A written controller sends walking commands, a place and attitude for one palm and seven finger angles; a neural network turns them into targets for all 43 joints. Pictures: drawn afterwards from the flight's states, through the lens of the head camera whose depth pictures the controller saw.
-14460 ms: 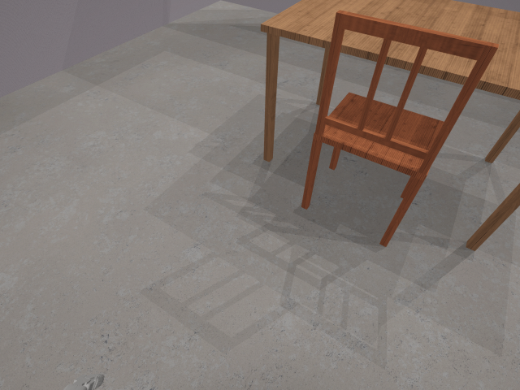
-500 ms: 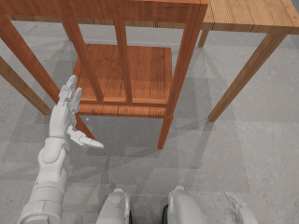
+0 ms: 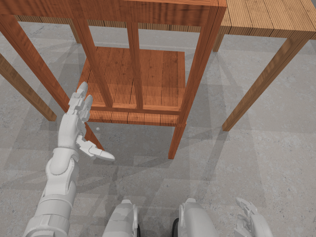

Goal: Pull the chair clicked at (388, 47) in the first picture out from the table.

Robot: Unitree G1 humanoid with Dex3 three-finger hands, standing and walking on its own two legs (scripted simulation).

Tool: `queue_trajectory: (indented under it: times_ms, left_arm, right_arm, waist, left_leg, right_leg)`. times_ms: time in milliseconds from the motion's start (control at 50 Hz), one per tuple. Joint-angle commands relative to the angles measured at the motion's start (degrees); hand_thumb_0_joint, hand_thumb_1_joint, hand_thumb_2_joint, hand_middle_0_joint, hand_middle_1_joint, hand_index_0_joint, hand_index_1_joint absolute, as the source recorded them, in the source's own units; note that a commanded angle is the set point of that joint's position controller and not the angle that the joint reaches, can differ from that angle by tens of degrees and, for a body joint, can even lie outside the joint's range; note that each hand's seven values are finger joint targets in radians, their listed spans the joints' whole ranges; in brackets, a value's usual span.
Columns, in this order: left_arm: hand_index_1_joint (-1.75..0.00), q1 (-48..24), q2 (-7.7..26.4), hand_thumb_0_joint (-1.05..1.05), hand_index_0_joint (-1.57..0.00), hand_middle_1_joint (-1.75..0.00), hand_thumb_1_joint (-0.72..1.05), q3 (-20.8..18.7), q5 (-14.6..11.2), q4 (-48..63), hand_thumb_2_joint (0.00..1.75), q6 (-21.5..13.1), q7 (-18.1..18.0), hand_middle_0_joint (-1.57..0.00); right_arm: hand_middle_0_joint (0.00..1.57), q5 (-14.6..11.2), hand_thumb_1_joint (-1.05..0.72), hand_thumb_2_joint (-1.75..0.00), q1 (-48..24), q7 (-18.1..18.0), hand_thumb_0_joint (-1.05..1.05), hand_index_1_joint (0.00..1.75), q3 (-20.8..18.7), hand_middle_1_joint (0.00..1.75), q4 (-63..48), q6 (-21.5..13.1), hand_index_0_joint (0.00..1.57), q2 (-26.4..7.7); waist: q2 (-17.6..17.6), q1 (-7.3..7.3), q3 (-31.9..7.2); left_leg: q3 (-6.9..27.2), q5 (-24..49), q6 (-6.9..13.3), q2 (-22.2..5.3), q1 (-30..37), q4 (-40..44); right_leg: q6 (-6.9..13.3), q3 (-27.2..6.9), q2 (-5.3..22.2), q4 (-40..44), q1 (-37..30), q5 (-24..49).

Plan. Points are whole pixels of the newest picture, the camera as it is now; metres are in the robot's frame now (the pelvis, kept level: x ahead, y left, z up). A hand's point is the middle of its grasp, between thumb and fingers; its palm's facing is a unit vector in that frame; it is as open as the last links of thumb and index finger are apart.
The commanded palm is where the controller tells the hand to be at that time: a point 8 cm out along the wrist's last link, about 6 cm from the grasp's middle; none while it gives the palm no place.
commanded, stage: push the fingers through the gap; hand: left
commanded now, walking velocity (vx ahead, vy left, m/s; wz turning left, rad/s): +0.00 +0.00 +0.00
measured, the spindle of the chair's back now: (98, 72) +0.52 +0.17 +0.06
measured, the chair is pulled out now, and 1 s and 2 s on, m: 0.00 0.00 0.00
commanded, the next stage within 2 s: hook a spindle and tug to test in 1.56 s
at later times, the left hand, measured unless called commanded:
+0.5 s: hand (103, 110) +0.42 +0.15 +0.02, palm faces -0.04 -1.00 -0.06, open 16.9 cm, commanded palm +0.40 +0.20 +0.02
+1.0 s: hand (105, 94) +0.47 +0.15 +0.02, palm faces -0.05 -1.00 -0.04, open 16.9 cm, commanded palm +0.45 +0.20 +0.02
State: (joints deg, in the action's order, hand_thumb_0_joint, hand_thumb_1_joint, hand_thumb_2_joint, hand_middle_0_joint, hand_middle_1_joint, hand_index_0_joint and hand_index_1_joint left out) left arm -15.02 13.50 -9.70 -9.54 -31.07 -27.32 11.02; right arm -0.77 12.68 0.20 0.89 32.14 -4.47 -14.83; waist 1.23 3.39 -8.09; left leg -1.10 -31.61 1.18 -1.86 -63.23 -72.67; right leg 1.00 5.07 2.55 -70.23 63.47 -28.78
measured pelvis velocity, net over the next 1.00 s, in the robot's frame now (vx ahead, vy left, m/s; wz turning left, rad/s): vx -0.01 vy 0.00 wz -0.02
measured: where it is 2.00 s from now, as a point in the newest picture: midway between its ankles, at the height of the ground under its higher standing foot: outside the picture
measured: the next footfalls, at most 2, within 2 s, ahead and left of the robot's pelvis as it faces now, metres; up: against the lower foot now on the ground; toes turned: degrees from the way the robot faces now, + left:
none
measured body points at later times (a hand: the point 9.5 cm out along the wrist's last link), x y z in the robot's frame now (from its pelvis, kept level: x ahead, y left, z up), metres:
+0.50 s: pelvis +0.00 +0.00 +0.00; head +0.13 +0.00 +0.43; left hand +0.42 +0.20 +0.03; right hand +0.10 -0.26 -0.12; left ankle +0.02 +0.11 -0.62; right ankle +0.04 -0.12 -0.62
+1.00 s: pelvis -0.01 +0.00 -0.01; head +0.14 +0.01 +0.41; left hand +0.47 +0.21 +0.02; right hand +0.05 -0.26 -0.13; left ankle +0.02 +0.11 -0.62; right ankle +0.04 -0.12 -0.62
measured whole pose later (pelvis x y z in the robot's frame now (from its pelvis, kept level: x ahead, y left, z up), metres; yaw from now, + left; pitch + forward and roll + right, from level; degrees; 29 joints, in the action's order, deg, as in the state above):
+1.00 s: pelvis -0.01 +0.00 -0.01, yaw -1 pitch +26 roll -2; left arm -41.8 20.5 -18.2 -5.5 -57.7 -29.5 10.9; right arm 1.0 16.6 1.1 1.4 35.0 -0.6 -15.2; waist 1.5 8.1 -7.9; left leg -1.2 -31.7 1.5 -2.5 -69.5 -75.3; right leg 0.9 4.8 1.8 -72.0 69.6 -28.1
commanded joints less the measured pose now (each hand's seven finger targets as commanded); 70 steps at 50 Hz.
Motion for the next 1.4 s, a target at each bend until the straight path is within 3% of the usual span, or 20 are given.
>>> queue_trajectory:
  times_ms: [0,60,120,260,360,400,460,500,620,680,720,760,880,940,980,1040,1120,1140,1260,1380]
  left_arm:
    - [-0.08,-18.48,7.81,0.00,-0.06,-0.08,-0.50,-2.05,0.07,11.01,0.30,-4.44,-0.74,-0.06]
    - [-0.08,-20.88,9.85,0.00,-0.06,-0.08,-0.50,-4.02,0.43,8.27,0.30,-4.55,-1.01,-0.06]
    - [-0.08,-22.38,8.41,0.00,-0.06,-0.08,-0.50,-2.32,0.78,8.58,0.30,-4.63,-0.82,-0.06]
    - [-0.08,-23.71,10.00,0.00,-0.06,-0.08,-0.50,-4.59,1.02,2.68,0.30,-2.97,-1.45,-0.06]
    - [-0.08,-25.83,12.30,0.00,-0.06,-0.08,-0.50,-6.70,1.38,2.64,0.30,-4.44,-2.07,-0.06]
    - [-0.08,-28.57,11.13,0.00,-0.06,-0.08,-0.50,-5.44,1.56,1.25,0.30,-4.83,-1.86,-0.06]
    - [-0.08,-29.24,13.99,0.00,-0.06,-0.08,-0.50,-7.73,1.72,-0.77,0.30,-5.24,-1.48,-0.06]
    - [-0.08,-32.22,12.41,0.00,-0.06,-0.08,-0.50,-6.22,1.73,-2.52,0.30,-5.19,-1.09,-0.06]
    - [-0.08,-38.42,14.79,0.00,-0.06,-0.08,-0.50,-7.54,1.80,-6.29,0.30,-5.85,-0.21,-0.06]
    - [-0.08,-38.10,15.40,0.00,-0.06,-0.08,-0.50,-8.57,1.93,-7.71,0.30,-5.97,-0.15,-0.06]
    - [-0.08,-40.16,15.40,0.00,-0.06,-0.08,-0.50,-8.41,2.21,-10.20,0.30,-5.79,-0.18,-0.06]
    - [-0.08,-42.44,16.14,0.00,-0.06,-0.08,-0.50,-8.90,2.73,-12.51,0.30,-5.65,-0.30,-0.06]
    - [-0.08,-47.05,17.87,0.00,-0.06,-0.08,-0.50,-9.98,3.44,-12.79,0.30,-6.66,-0.35,-0.06]
    - [-0.08,-48.15,17.97,0.00,-0.06,-0.08,-0.50,-10.17,3.86,-17.04,0.30,-6.00,-0.38,-0.06]
    - [-0.08,-50.04,20.38,0.00,-0.06,-0.08,-0.50,-11.79,4.03,-16.55,0.30,-6.06,-0.46,-0.06]
    - [-0.08,-50.75,20.09,0.00,-0.06,-0.08,-0.50,-11.49,4.30,-15.54,0.30,-6.50,-0.36,-0.06]
    - [-0.08,-52.24,18.55,0.00,-0.06,-0.08,-0.50,-10.25,4.67,-18.78,0.30,-5.88,-0.68,-0.06]
    - [-0.08,-53.63,20.20,0.00,-0.06,-0.08,-0.50,-11.37,4.88,-19.02,0.30,-5.83,-0.93,-0.06]
    - [-0.08,-53.12,19.35,0.00,-0.06,-0.08,-0.50,-10.64,5.38,-17.86,0.30,-6.04,-1.34,-0.06]
    - [-0.08,-52.11,21.59,0.00,-0.06,-0.08,-0.50,-12.73,5.59,-16.18,0.30,-6.56,-2.26,-0.06]
  right_arm:
    - [0.20,0.12,-0.90,-0.90,2.99,-0.66,0.00,0.30,-3.74,0.30,-4.97,-2.07,0.20,-8.26]
    - [0.20,0.19,-0.90,-0.90,3.48,-0.96,0.00,0.30,-3.76,0.30,-4.24,-2.03,0.20,-8.62]
    - [0.20,0.21,-0.90,-0.90,3.88,-0.78,0.00,0.30,-3.77,0.30,-4.56,-2.02,0.20,-8.54]
    - [0.20,0.26,-0.90,-0.90,5.39,-0.35,0.00,0.30,-3.91,0.30,-3.67,-0.66,0.20,-8.77]
    - [0.20,0.52,-0.90,-0.90,6.03,-0.10,0.00,0.30,-3.79,0.30,-3.86,-0.26,0.20,-8.48]
    - [0.20,0.59,-0.90,-0.90,6.17,-0.04,0.00,0.30,-3.70,0.30,-3.22,-0.14,0.20,-8.39]
    - [0.20,0.63,-0.90,-0.90,6.74,-0.15,0.00,0.30,-3.73,0.30,-3.02,0.13,0.20,-8.86]
    - [0.20,0.58,-0.90,-0.90,6.89,-0.14,0.00,0.30,-3.64,0.30,-2.55,0.28,0.20,-8.83]
    - [0.20,0.86,-0.90,-0.90,8.53,-0.37,0.00,0.30,-3.61,0.30,-1.67,0.41,0.20,-9.19]
    - [0.20,1.09,-0.90,-0.90,9.05,-0.02,0.00,0.30,-3.72,0.30,-1.63,0.69,0.20,-9.30]
    - [0.20,1.10,-0.90,-0.90,9.57,-0.01,0.00,0.30,-3.63,0.30,-1.25,1.06,0.20,-9.47]
    - [0.20,1.17,-0.90,-0.90,9.57,0.07,0.00,0.30,-3.59,0.30,-0.96,1.48,0.20,-9.58]
    - [0.20,1.81,-0.90,-0.90,10.77,0.38,0.00,0.30,-3.52,0.30,-0.89,2.28,0.20,-9.65]
    - [0.20,1.83,-0.90,-0.90,11.24,0.52,0.00,0.30,-3.41,0.30,-0.55,2.88,0.20,-9.83]
    - [0.20,1.99,-0.90,-0.90,11.74,0.45,0.00,0.30,-3.38,0.30,-0.56,3.30,0.20,-10.15]
    - [0.20,2.25,-0.90,-0.90,12.05,0.64,0.00,0.30,-3.28,0.30,-0.77,3.73,0.20,-9.96]
    - [0.20,2.34,-0.90,-0.90,12.86,0.90,0.00,0.30,-3.28,0.30,-0.27,4.57,0.20,-10.13]
    - [0.20,2.44,-0.90,-0.90,13.01,0.86,0.00,0.30,-3.28,0.30,0.02,4.81,0.20,-10.47]
    - [0.20,2.61,-0.90,-0.90,13.50,1.35,0.00,0.30,-3.24,0.30,-0.55,5.95,0.20,-10.28]
    - [0.20,2.71,-0.90,-0.90,13.55,1.42,0.00,0.30,-3.26,0.30,-1.03,6.77,0.20,-10.31]
  waist:
    - [1.52,1.71,-23.00]
    - [1.30,1.73,-23.27]
    - [3.99,1.53,-25.46]
    - [-0.28,2.16,-24.85]
    - [1.26,1.43,-27.17]
    - [1.33,2.59,-25.84]
    - [1.18,2.16,-26.39]
    - [1.40,3.41,-24.59]
    - [2.44,4.08,-26.38]
    - [3.04,3.36,-28.57]
    - [1.26,4.41,-26.99]
    - [2.65,4.73,-25.73]
    - [4.29,4.95,-29.84]
    - [4.05,5.56,-27.44]
    - [3.94,5.71,-28.49]
    - [6.27,5.63,-31.54]
    - [5.03,6.98,-29.13]
    - [5.37,7.21,-28.72]
    - [7.25,6.80,-30.96]
    - [7.37,5.96,-32.01]
  left_leg:
    - [3.14,14.51,-0.06,1.90,13.74,9.32]
    - [3.25,14.37,-0.04,1.89,12.97,8.92]
    - [3.62,16.60,-0.25,1.86,15.43,9.21]
    - [3.21,17.22,-0.17,1.68,13.04,8.93]
    - [2.56,17.90,-0.11,2.03,12.46,8.87]
    - [2.33,16.62,0.07,2.01,11.66,8.50]
    - [2.16,15.78,0.11,2.08,10.82,8.46]
    - [2.24,14.82,0.16,1.98,10.64,8.53]
    - [2.59,15.24,0.38,1.94,10.96,7.89]
    - [2.66,17.05,0.21,1.96,11.65,7.76]
    - [2.79,16.04,0.44,1.88,10.51,7.54]
    - [2.51,14.55,0.42,1.92,9.37,7.30]
    - [3.34,17.86,0.32,1.62,12.50,6.77]
    - [3.49,16.73,0.35,1.52,11.00,6.71]
    - [3.54,17.11,0.50,1.52,10.85,6.43]
    - [3.93,19.79,0.25,1.35,13.44,6.26]
    - [4.41,19.19,0.32,1.12,13.00,6.15]
    - [4.51,18.38,0.25,0.96,12.83,6.17]
    - [4.81,20.80,-0.05,0.83,15.43,6.49]
    - [4.76,22.41,-0.18,0.78,16.08,6.76]
  right_leg:
    - [0.45,-3.28,-2.25,8.78,-13.15,11.23]
    - [0.54,-3.39,-2.32,8.47,-12.78,11.00]
    - [0.86,-2.95,-2.36,7.77,-12.33,12.02]
    - [0.40,-3.14,-2.47,8.07,-13.69,14.09]
    - [0.50,-3.93,-2.53,8.09,-16.62,15.62]
    - [0.34,-4.12,-2.58,8.44,-15.43,14.75]
    - [0.45,-4.54,-2.57,8.65,-16.33,14.12]
    - [0.34,-4.25,-2.60,8.90,-14.40,13.08]
    - [0.43,-4.43,-2.82,8.54,-13.71,12.73]
    - [0.50,-4.31,-2.81,7.99,-14.48,14.29]
    - [0.39,-4.15,-2.94,8.07,-13.51,13.47]
    - [0.32,-4.30,-2.85,8.25,-12.20,12.09]
    - [0.43,-3.87,-3.11,7.09,-11.53,13.83]
    - [0.44,-3.66,-3.20,7.10,-9.77,12.66]
    - [0.37,-3.86,-3.24,7.03,-10.34,13.07]
    - [0.50,-3.51,-3.32,6.37,-10.07,14.70]
    - [0.43,-3.02,-3.54,6.57,-7.74,13.59]
    - [0.37,-2.96,-3.53,6.70,-7.02,12.68]
    - [0.50,-2.68,-3.69,6.48,-6.97,13.89]
    - [0.57,-2.62,-3.79,6.37,-8.63,15.33]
